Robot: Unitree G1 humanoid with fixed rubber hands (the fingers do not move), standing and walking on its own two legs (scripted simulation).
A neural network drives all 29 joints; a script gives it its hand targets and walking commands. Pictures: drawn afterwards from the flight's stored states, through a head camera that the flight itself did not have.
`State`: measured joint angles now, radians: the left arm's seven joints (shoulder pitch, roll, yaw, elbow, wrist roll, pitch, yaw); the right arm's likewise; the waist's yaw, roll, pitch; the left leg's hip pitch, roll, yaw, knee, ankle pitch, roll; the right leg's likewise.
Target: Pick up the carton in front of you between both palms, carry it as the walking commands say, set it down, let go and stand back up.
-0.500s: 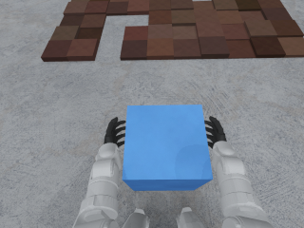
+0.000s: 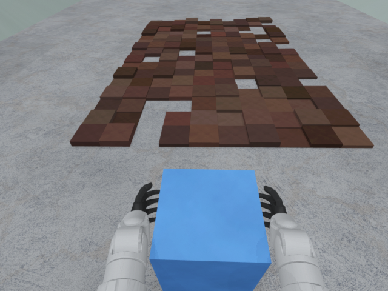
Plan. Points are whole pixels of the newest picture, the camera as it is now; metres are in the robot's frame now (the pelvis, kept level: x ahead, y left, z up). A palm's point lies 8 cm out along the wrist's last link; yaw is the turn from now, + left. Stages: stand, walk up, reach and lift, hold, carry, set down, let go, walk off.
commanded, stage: reach and lift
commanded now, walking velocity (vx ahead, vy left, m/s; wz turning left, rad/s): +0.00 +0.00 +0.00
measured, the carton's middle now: (207, 234) +0.29 +0.00 -0.05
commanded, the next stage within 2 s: hold in 0.94 s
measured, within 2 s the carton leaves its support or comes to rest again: neither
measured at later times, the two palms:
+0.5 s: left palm (140, 214) +0.29 +0.15 +0.03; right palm (279, 217) +0.28 -0.15 +0.03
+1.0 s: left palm (138, 210) +0.29 +0.15 +0.05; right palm (280, 213) +0.28 -0.15 +0.04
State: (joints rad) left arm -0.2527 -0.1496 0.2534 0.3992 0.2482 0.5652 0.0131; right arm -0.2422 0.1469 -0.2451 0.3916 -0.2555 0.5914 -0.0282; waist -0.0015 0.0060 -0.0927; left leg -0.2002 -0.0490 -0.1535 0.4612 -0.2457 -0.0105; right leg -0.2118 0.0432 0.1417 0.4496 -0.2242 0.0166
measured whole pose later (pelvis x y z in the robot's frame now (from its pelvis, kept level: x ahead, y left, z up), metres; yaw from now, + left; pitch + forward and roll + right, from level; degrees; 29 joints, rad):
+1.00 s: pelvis +0.00 +0.00 +0.01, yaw +0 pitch -5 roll +0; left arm -0.25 -0.15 0.22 0.27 0.27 0.69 0.00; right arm -0.24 0.15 -0.21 0.26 -0.27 0.72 -0.01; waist 0.00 0.00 -0.01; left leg -0.06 -0.04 -0.14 0.37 -0.21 -0.01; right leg -0.08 0.04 0.13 0.36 -0.19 0.01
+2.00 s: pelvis +0.11 +0.01 -0.01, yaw +2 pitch +5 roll -2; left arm -0.14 -0.13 0.08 -0.30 0.10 1.04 0.09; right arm -0.10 0.13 -0.11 -0.35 -0.10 1.07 -0.10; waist -0.01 0.04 -0.18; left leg -0.26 0.06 0.03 0.67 -0.45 0.00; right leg -0.32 0.00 -0.19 0.48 -0.22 -0.03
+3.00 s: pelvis +0.73 +0.04 +0.01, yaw +4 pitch +4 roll +1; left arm 0.12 -0.14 0.04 -0.50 0.01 1.08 0.14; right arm 0.12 0.14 -0.03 -0.49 -0.03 1.10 -0.14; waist 0.04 0.00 -0.09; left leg -0.56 0.11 0.09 0.94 -0.23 0.01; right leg -0.20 -0.04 -0.25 0.33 -0.21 -0.06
